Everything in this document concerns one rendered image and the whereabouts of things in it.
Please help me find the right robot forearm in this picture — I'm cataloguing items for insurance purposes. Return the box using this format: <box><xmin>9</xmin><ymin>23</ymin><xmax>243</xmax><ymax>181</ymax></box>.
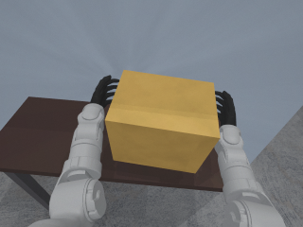
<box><xmin>214</xmin><ymin>124</ymin><xmax>286</xmax><ymax>227</ymax></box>

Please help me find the left robot forearm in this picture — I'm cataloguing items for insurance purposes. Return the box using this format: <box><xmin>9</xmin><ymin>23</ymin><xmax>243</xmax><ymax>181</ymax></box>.
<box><xmin>49</xmin><ymin>103</ymin><xmax>105</xmax><ymax>217</ymax></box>

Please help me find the left robot hand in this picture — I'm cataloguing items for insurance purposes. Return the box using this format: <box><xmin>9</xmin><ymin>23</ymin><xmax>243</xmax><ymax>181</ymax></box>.
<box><xmin>90</xmin><ymin>75</ymin><xmax>119</xmax><ymax>109</ymax></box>

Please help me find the right robot hand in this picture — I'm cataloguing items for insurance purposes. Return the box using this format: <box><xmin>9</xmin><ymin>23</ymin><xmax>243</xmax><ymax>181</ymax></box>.
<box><xmin>215</xmin><ymin>91</ymin><xmax>237</xmax><ymax>126</ymax></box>

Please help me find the carton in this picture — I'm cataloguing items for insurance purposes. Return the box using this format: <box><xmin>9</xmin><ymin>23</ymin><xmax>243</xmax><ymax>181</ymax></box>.
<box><xmin>104</xmin><ymin>70</ymin><xmax>221</xmax><ymax>174</ymax></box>

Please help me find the table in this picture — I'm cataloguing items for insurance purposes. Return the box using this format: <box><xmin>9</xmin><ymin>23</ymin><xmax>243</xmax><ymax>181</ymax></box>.
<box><xmin>0</xmin><ymin>96</ymin><xmax>223</xmax><ymax>211</ymax></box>

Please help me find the robot right upper arm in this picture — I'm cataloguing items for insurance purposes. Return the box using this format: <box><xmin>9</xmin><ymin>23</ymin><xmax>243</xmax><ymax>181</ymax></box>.
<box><xmin>223</xmin><ymin>199</ymin><xmax>285</xmax><ymax>227</ymax></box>

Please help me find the robot left upper arm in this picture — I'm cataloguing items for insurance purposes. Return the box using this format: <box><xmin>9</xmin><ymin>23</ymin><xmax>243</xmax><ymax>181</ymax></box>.
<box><xmin>27</xmin><ymin>178</ymin><xmax>107</xmax><ymax>227</ymax></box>

